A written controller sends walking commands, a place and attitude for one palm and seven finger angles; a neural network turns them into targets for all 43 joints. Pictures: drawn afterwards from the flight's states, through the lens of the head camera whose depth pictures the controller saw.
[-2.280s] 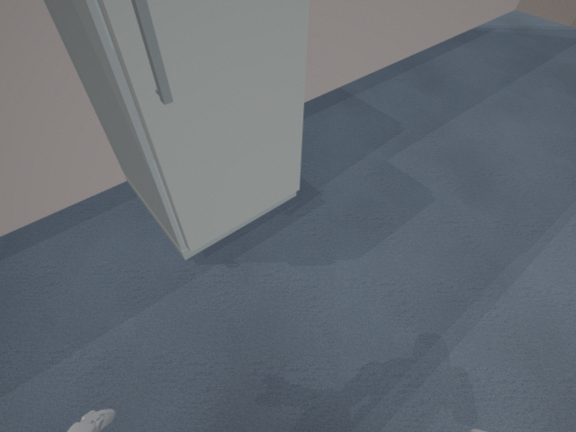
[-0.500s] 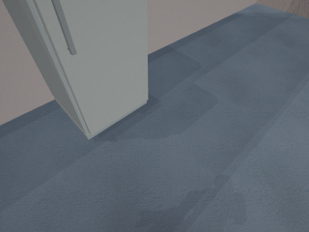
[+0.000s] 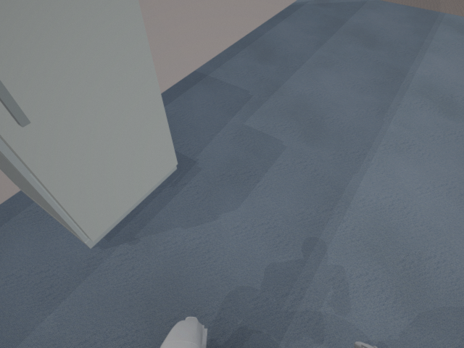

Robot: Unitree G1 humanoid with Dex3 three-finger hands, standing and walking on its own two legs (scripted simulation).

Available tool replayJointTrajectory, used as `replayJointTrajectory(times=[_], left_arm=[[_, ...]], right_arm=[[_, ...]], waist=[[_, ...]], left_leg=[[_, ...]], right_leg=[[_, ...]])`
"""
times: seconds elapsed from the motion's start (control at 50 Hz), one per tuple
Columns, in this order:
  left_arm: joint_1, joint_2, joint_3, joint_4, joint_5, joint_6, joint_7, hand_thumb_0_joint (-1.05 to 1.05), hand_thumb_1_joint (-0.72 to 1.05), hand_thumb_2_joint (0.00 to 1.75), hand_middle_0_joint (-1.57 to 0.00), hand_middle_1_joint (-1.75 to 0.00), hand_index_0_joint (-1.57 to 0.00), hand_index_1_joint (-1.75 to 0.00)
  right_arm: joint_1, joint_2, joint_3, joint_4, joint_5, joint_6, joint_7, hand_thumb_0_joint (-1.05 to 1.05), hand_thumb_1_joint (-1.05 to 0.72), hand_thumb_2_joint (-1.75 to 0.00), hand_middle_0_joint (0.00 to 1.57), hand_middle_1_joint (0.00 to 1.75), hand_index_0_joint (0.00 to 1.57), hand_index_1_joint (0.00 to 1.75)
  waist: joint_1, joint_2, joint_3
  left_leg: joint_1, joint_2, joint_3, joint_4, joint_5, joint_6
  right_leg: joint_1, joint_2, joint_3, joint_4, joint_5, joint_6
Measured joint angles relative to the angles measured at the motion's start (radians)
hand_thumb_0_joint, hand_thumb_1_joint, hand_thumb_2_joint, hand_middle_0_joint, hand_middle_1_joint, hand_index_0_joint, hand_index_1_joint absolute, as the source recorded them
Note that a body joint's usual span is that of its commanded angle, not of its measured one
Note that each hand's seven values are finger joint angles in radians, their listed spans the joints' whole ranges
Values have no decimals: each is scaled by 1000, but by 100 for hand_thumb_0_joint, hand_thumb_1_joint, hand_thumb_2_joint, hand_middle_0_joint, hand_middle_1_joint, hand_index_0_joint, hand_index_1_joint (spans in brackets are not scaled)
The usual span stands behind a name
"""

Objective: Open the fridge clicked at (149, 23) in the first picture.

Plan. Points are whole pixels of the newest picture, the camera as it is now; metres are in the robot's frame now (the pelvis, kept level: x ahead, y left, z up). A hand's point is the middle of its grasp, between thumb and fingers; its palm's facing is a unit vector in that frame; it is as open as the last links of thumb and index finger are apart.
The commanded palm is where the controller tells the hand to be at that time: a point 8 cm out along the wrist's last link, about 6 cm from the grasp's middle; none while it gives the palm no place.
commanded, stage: walk to a spot facing it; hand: left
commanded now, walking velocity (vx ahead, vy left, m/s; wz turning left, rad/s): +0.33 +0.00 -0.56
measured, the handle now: out of the picture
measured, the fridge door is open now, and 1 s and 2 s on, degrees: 0 0 0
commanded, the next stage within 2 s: turn to face it in 0.92 s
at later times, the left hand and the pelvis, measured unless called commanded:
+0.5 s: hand (154, 245) +0.35 +0.24 -0.16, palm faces -0.29 -0.93 -0.22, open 7.4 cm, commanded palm none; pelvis +0.18 +0.07 +0.00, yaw -20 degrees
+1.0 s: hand (229, 196) +0.52 +0.08 -0.17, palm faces -0.56 -0.79 -0.26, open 7.3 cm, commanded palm none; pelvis +0.34 -0.04 -0.01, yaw -37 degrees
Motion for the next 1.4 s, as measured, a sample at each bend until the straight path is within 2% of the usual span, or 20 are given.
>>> replayJointTrajectory(times=[0.1,0.16,0.24,0.32,0.44,0.56,0.68,0.74,0.76,0.78,0.82,0.88,0.96,1.04,1.12,1.2,1.22,1.28,1.34,1.4], left_arm=[[-6,21,14,-4,5,2,11,1,90,89,-21,-30,-20,-30],[-6,39,30,-5,-4,8,10,1,90,89,-21,-30,-20,-30],[-91,87,57,2,-7,37,-3,1,91,89,-20,-30,-20,-30],[-180,123,78,-53,7,54,-25,1,91,89,-20,-30,-19,-30],[-285,126,87,-124,13,72,-38,1,91,89,-20,-29,-19,-30],[-372,98,67,-138,14,90,-49,1,91,89,-20,-29,-19,-30],[-452,55,40,-146,8,85,-54,1,91,89,-20,-30,-19,-30],[-464,44,26,-158,8,54,-56,1,91,89,-20,-30,-19,-30],[-462,45,24,-161,8,36,-53,1,91,89,-20,-30,-19,-30],[-459,45,22,-162,1,22,-47,1,91,89,-20,-30,-19,-30],[-441,46,18,-154,-13,13,-34,0,91,89,-20,-30,-19,-30],[-385,45,15,-127,-20,16,-18,0,91,89,-20,-30,-20,-30],[-316,55,31,-94,-14,9,-2,0,93,89,-21,-30,-20,-30],[-264,72,40,-79,-8,10,-3,0,92,89,-21,-30,-20,-30],[-228,78,40,-71,-4,12,6,0,92,89,-21,-30,-20,-30],[-205,75,26,-53,-5,15,21,0,91,89,-20,-30,-20,-30],[-198,74,22,-48,-8,16,24,0,91,89,-20,-30,-20,-30],[-207,79,16,-27,-17,28,33,1,91,89,-20,-30,-19,-30],[-223,61,7,-12,-14,50,32,1,91,89,-20,-30,-19,-30],[-254,44,10,-21,-11,67,20,1,91,89,-20,-30,-19,-30]], right_arm=[[-34,27,11,-20,7,-13,2,1,-91,-90,19,30,20,30],[-45,45,28,-47,6,-51,-6,1,-91,-90,20,30,20,30],[-14,83,47,-50,-1,-72,-15,0,-91,-90,20,30,20,30],[80,93,44,-9,-2,-74,-27,0,-90,-90,20,30,20,30],[201,48,15,55,3,-78,-44,-1,-93,-90,20,30,20,30],[297,36,17,101,-2,-74,-42,0,-92,-90,19,30,20,30],[358,56,26,128,-13,-59,-35,0,-91,-90,19,30,20,30],[386,70,29,135,-7,-45,-27,0,-91,-90,20,30,20,30],[389,75,31,134,-1,-35,-21,0,-91,-90,20,30,20,30],[374,78,34,133,5,-23,-19,0,-91,-90,20,30,20,30],[319,81,31,121,10,-9,-22,1,-91,-90,20,30,20,30],[223,74,24,77,5,-5,-25,1,-91,-90,20,30,20,30],[93,57,15,0,-3,-13,-28,1,-91,-90,20,30,20,30],[-3,42,12,-46,-5,-15,-24,0,-91,-90,19,30,20,30],[-51,32,19,-54,-2,-15,-21,0,-91,-90,19,30,20,30],[-43,35,33,-22,5,-22,-20,0,-91,-90,19,30,20,30],[-31,38,38,-12,5,-25,-20,0,-91,-90,19,30,20,30],[-7,69,56,21,1,-29,-17,0,-91,-90,19,30,20,30],[17,85,68,37,1,-15,-23,0,-91,-90,20,30,20,30],[43,83,50,37,5,-2,-34,-1,-92,-90,20,30,20,30]], waist=[[24,-17,-2],[17,-30,-6],[-1,-72,12],[-20,-72,-5],[-53,-63,-10],[-100,-47,24],[-148,-28,71],[-149,-21,79],[-139,-24,79],[-133,-26,86],[-131,-31,104],[-120,-26,93],[-102,-6,61],[-68,10,35],[-42,15,19],[-27,7,0],[-27,4,-7],[-17,-62,-1],[-26,-67,8],[-47,-49,21]], left_leg=[[80,-31,17,-202,-47,20],[188,-46,34,-363,12,54],[256,-35,119,-313,-51,98],[367,-28,175,-428,-45,101],[483,-44,268,-545,-55,110],[574,-39,339,-587,-107,92],[641,2,406,-552,-200,39],[623,65,427,-380,-280,10],[575,95,399,-235,-272,13],[500,105,321,-48,-296,9],[354,83,169,254,-289,9],[187,77,69,369,-195,4],[38,84,19,250,-125,-10],[-18,70,4,117,-66,-22],[14,33,11,-32,-44,-12],[150,-19,34,-252,0,12],[199,-32,35,-322,46,27],[246,-82,55,-338,-18,119],[281,-94,52,-379,-14,134],[292,-107,23,-435,23,147]], right_leg=[[42,-13,53,32,-77,30],[-4,-5,81,217,-179,39],[-247,-26,-40,775,-183,33],[-431,-87,-157,918,-37,48],[-594,-150,-168,878,123,76],[-599,-177,-198,668,163,84],[-505,-134,-261,413,83,39],[-400,-82,-302,283,63,-7],[-390,-71,-303,280,109,-32],[-398,-60,-296,322,89,-49],[-367,-42,-278,348,30,-64],[-291,-14,-243,273,29,-47],[-227,6,-192,182,51,-49],[-194,12,-147,150,42,-35],[-156,12,-130,138,15,-16],[-103,6,-143,148,-37,12],[-94,5,-150,165,-60,21],[-134,-46,-157,331,-160,52],[-218,-65,-164,537,-255,80],[-299,-88,-161,643,-223,92]])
